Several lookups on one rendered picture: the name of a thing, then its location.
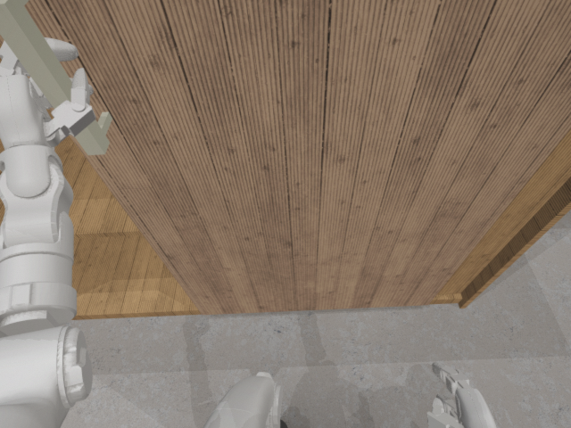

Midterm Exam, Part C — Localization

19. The wardrobe door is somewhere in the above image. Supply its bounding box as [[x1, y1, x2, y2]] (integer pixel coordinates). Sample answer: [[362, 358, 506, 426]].
[[0, 0, 571, 315], [437, 128, 571, 294]]

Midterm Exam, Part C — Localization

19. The left robot upper arm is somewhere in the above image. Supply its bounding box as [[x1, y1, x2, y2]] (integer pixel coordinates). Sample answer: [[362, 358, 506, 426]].
[[0, 325, 93, 428]]

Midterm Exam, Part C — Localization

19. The handle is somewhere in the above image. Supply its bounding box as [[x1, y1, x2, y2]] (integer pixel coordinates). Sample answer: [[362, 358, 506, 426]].
[[0, 0, 112, 155]]

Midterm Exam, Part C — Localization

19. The left robot thigh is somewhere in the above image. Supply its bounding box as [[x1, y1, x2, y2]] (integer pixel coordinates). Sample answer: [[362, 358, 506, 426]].
[[203, 376, 283, 428]]

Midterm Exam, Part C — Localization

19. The left robot hand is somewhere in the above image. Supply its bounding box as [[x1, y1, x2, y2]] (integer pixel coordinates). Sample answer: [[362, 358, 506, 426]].
[[0, 37, 95, 150]]

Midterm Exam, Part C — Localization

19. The right robot hand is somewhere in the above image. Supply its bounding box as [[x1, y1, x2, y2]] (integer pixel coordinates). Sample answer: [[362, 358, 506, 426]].
[[427, 362, 497, 428]]

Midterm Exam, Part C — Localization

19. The robot left forearm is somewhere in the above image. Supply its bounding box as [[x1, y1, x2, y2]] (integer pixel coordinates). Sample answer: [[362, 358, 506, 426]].
[[0, 144, 77, 338]]

